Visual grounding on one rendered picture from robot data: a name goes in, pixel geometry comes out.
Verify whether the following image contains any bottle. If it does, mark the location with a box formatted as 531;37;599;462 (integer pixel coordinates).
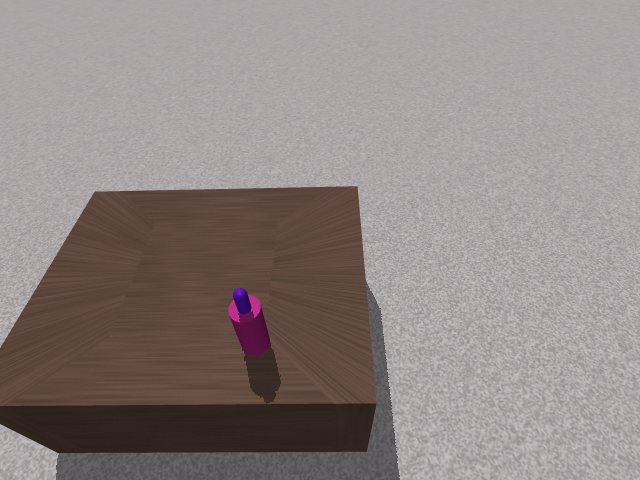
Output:
228;288;270;356

